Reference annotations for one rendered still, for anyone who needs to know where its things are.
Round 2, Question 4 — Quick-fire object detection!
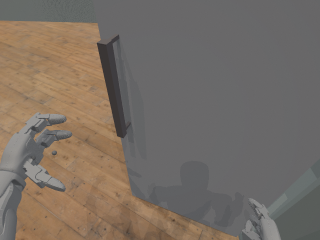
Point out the fridge door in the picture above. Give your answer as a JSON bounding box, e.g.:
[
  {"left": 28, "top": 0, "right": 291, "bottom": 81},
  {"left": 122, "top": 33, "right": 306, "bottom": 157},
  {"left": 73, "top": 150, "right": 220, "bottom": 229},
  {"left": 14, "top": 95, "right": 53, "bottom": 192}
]
[{"left": 93, "top": 0, "right": 320, "bottom": 237}]

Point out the robot left hand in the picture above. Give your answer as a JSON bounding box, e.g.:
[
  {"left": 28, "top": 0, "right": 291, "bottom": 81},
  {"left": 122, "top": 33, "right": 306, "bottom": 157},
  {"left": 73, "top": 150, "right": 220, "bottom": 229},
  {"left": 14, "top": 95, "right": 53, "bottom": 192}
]
[{"left": 0, "top": 112, "right": 73, "bottom": 192}]

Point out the robot left forearm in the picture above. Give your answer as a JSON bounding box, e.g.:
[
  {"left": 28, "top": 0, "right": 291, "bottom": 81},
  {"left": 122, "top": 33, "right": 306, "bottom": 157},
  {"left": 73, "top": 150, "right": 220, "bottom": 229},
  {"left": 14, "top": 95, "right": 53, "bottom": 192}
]
[{"left": 0, "top": 170, "right": 27, "bottom": 240}]

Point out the robot right hand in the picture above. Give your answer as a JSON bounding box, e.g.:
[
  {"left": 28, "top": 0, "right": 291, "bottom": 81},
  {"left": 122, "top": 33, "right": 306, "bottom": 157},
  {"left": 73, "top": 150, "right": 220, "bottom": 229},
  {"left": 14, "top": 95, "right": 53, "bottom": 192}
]
[{"left": 242, "top": 198, "right": 281, "bottom": 240}]

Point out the handle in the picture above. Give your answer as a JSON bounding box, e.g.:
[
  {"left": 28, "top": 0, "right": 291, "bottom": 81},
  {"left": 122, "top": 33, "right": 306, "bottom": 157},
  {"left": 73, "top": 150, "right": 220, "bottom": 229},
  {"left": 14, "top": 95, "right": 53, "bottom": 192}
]
[{"left": 97, "top": 34, "right": 131, "bottom": 138}]

